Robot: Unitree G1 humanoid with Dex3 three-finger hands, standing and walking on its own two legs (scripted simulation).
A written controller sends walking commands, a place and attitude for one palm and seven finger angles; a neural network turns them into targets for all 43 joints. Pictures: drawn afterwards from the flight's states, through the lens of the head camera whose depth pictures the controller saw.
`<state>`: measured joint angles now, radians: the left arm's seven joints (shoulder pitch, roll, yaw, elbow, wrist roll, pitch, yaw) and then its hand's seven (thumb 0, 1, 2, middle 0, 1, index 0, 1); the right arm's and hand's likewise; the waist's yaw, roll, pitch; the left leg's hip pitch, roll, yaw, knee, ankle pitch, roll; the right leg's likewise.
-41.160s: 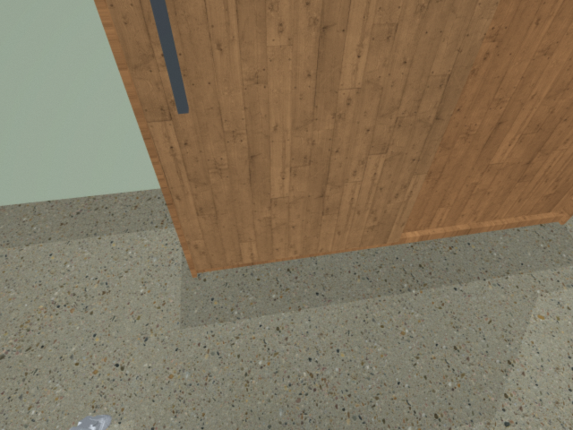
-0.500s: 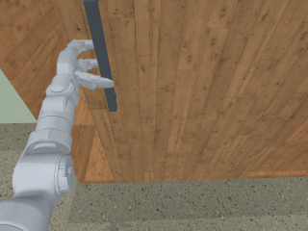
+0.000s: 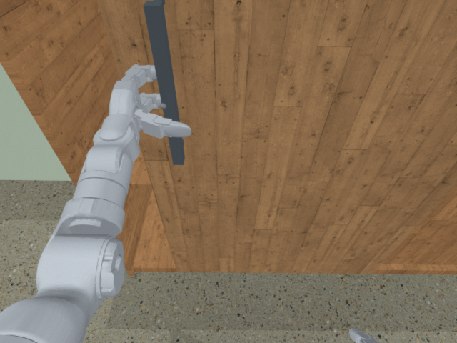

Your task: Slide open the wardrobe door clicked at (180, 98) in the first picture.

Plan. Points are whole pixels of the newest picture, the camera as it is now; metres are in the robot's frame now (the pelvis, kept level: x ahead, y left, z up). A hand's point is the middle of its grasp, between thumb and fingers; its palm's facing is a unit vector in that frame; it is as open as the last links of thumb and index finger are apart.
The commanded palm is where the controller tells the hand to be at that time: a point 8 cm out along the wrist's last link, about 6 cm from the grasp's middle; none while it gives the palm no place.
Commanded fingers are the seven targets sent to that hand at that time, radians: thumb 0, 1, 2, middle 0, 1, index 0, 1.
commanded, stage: slide the fingers in behind the handle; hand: left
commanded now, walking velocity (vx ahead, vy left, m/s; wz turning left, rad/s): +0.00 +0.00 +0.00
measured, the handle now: (170, 93) +0.52 +0.12 +0.19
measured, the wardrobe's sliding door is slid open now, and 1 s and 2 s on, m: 0.20 0.20 0.20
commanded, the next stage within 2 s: grip the handle and tug to test in 1.18 s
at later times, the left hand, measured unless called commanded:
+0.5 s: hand (180, 103) +0.47 +0.10 +0.20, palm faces +0.03 -1.00 +0.01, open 14.0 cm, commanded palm +0.44 +0.15 +0.19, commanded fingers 0.00 -0.50 0.30 -0.30 -1.20 -0.30 -1.20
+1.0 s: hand (179, 102) +0.48 +0.10 +0.20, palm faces +0.04 -1.00 +0.00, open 13.7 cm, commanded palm +0.46 +0.14 +0.19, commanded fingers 0.00 -0.50 0.30 -0.30 -1.20 -0.30 -1.20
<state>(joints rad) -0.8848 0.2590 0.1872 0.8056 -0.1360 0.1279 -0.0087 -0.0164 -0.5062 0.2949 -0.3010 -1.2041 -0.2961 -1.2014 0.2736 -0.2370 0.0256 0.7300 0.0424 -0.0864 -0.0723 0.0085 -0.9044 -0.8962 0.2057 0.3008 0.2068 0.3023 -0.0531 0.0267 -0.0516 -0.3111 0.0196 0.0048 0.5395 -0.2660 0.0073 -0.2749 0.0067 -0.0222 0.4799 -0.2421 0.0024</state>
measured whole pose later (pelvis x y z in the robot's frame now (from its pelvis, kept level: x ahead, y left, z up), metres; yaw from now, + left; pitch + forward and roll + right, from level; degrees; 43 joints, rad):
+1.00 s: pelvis +0.00 -0.01 +0.00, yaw +1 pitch +4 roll -1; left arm -1.01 0.24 0.18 0.97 -0.11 0.05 0.04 -0.02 -0.50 0.30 -0.32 -1.22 -0.34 -1.25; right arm 0.30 -0.24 0.02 0.76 0.03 -0.10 -0.06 0.01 -0.90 -0.90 0.21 0.30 0.21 0.30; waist -0.07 0.02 -0.05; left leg -0.37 0.02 -0.01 0.57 -0.27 0.00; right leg -0.33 0.01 -0.04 0.51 -0.26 -0.01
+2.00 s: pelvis +0.01 -0.01 +0.00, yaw -1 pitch +3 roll -1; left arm -0.87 0.22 0.18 0.79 -0.12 0.11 0.04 0.00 0.73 0.82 -0.43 -1.38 -0.43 -1.38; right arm 0.30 -0.24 0.01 0.73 0.03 -0.08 -0.05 0.01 -0.90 -0.90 0.21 0.30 0.21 0.30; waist -0.06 0.03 -0.06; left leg -0.31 0.03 0.01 0.54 -0.28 0.00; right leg -0.28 0.02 -0.01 0.48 -0.26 0.00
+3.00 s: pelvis +0.06 -0.01 +0.01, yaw +0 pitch +2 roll -1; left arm -0.59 0.13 0.12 0.26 -0.14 0.41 0.08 0.03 0.72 0.80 -0.34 -1.40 -0.37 -1.40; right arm 0.18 -0.23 0.00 0.69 0.03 0.01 -0.07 0.01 -0.91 -0.90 0.20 0.30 0.21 0.30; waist 0.01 0.04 -0.07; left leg -0.17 0.03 0.01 0.46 -0.29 0.00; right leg -0.13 0.01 -0.03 0.40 -0.28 -0.01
